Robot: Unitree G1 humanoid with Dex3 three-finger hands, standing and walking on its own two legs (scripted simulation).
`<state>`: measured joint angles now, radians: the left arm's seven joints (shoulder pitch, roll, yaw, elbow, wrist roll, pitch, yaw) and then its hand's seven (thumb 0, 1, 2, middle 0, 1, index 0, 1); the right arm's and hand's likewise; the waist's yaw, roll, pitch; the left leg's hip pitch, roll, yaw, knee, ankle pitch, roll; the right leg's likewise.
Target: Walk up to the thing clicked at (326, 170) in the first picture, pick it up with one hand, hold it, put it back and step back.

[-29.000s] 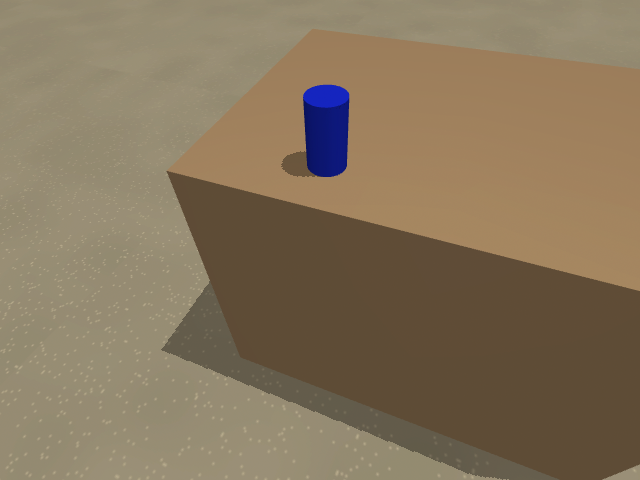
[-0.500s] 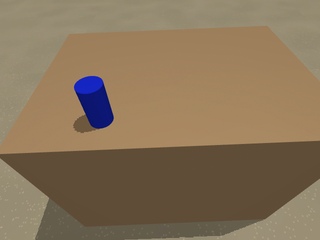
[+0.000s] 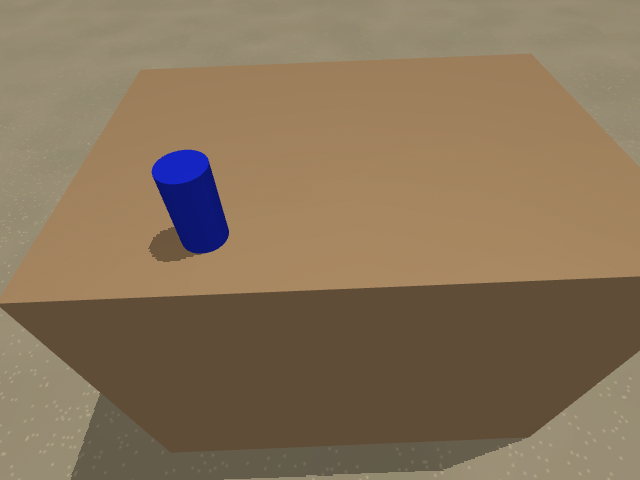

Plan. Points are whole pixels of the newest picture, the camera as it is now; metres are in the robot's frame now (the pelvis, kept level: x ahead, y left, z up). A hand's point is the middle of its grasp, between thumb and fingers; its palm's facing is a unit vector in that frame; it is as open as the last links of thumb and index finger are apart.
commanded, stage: stand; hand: left
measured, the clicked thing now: (194, 204) +0.48 +0.22 +0.09
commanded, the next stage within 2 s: step back in 0.22 s
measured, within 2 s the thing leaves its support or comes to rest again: neither
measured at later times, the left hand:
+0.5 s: hand out of the picture +0.07 +0.29 -0.17, palm faces -0.04 -0.92 -0.38, open 7.4 cm
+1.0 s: hand out of the picture -0.02 +0.29 -0.18, palm faces -0.13 -0.91 -0.40, open 7.4 cm
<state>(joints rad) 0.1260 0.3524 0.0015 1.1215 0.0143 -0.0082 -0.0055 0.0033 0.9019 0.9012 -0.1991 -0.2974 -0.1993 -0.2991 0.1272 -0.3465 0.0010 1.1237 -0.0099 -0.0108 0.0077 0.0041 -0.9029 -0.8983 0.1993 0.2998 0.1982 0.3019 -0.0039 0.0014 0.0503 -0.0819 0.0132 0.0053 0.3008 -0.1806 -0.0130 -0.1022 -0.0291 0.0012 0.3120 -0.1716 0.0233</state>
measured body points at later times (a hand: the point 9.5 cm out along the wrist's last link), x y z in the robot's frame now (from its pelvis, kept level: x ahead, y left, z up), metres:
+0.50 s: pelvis -0.05 +0.02 -0.02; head +0.02 +0.03 +0.42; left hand +0.07 +0.34 -0.15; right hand +0.04 -0.31 -0.14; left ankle -0.04 +0.13 -0.73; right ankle +0.00 -0.13 -0.75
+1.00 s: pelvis -0.14 +0.03 -0.03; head -0.07 +0.02 +0.41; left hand -0.01 +0.33 -0.15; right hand -0.07 -0.29 -0.15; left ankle -0.07 +0.14 -0.75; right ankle -0.16 -0.09 -0.75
